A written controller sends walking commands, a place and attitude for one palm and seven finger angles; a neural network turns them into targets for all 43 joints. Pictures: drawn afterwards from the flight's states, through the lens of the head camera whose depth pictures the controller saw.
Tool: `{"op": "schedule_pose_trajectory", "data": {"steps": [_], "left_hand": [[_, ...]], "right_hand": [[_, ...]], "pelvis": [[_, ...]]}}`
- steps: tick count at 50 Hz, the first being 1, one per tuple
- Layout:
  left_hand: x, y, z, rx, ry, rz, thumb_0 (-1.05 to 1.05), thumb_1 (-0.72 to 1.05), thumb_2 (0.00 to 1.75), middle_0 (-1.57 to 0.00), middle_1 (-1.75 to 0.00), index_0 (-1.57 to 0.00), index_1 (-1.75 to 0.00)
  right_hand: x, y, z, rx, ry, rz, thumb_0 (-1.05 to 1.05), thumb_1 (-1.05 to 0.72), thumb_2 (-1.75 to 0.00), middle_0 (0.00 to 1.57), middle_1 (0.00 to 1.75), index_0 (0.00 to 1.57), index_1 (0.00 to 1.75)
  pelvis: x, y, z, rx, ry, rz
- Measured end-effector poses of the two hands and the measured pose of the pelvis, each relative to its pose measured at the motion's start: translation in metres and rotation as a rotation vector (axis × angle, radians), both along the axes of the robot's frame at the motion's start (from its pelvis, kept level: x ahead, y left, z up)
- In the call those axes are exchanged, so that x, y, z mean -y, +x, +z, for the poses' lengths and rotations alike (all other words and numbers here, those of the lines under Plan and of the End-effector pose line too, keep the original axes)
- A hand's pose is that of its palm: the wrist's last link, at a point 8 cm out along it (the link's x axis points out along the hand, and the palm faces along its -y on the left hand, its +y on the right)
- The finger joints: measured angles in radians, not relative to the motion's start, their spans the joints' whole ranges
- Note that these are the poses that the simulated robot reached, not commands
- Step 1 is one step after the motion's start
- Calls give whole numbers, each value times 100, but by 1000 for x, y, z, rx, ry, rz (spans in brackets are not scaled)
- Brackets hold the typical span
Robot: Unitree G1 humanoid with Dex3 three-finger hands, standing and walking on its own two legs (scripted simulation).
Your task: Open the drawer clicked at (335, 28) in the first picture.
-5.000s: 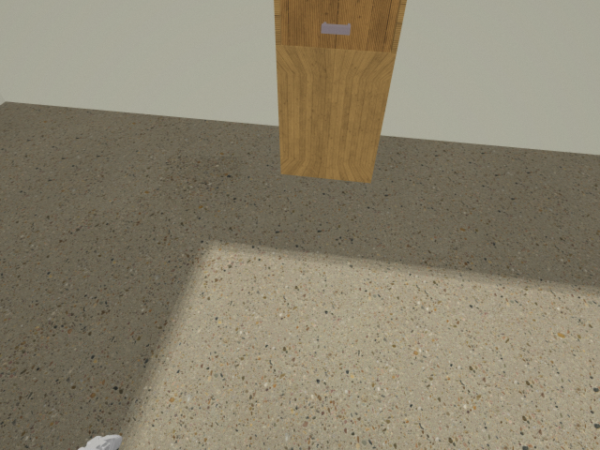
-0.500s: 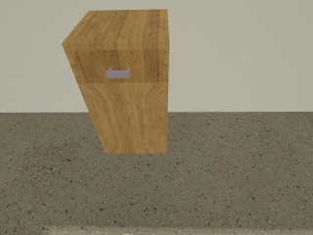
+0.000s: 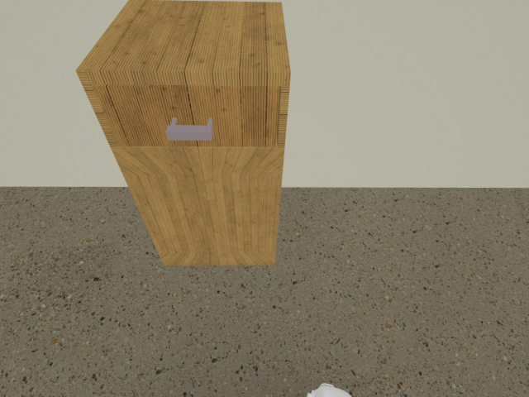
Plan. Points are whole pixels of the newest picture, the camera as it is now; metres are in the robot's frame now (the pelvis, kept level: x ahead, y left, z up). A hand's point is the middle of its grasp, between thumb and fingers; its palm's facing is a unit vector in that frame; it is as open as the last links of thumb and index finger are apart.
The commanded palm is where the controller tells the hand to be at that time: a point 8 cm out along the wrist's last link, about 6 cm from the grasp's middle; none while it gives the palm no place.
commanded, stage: take the last steps up to it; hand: left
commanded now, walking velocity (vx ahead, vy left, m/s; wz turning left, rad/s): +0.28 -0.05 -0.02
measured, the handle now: (191, 127) +0.71 +0.21 -0.02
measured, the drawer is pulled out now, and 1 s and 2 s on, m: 0.00 0.00 0.00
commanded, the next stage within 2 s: come to a stop and stand still in 0.36 s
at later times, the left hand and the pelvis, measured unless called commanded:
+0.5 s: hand (197, 391) +0.17 +0.13 -0.17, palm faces +0.07 -0.98 -0.18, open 7.2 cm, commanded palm none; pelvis +0.17 -0.05 +0.00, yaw +0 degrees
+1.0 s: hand (207, 347) +0.24 +0.12 -0.17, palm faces +0.02 -0.95 -0.31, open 7.4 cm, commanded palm none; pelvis +0.18 -0.09 -0.01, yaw -2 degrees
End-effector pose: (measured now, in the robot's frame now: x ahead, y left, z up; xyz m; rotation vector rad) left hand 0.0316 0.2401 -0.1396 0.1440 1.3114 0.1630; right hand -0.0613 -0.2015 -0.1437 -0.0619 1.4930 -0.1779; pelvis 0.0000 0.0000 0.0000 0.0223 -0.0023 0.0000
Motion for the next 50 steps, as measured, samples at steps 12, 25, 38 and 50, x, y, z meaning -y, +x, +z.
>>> {"op": "schedule_pose_trajectory", "data": {"steps": [12,25,38,50], "left_hand": [[60,153,5,193,30,-75,0,91,90,-20,-30,-20,-30],[65,128,-5,-41,-16,41,-1,93,90,-20,-30,-20,-30],[64,144,-16,-197,-35,47,0,91,90,-20,-30,-20,-30],[76,198,9,32,121,-30,0,91,90,-20,-30,-20,-30]], "right_hand": [[54,78,-25,-62,36,-33,1,-91,-90,20,30,20,30],[78,299,5,275,-49,120,0,-91,-90,19,30,20,30],[42,360,-2,276,-33,121,0,-91,-90,20,30,20,30],[127,301,-24,193,-30,45,0,-91,-90,20,30,20,30]], "pelvis": [[49,86,-15,12,-6,-4],[50,166,-1,-2,-36,3],[38,204,-7,-9,-3,-35],[89,184,-13,3,16,-30]]}}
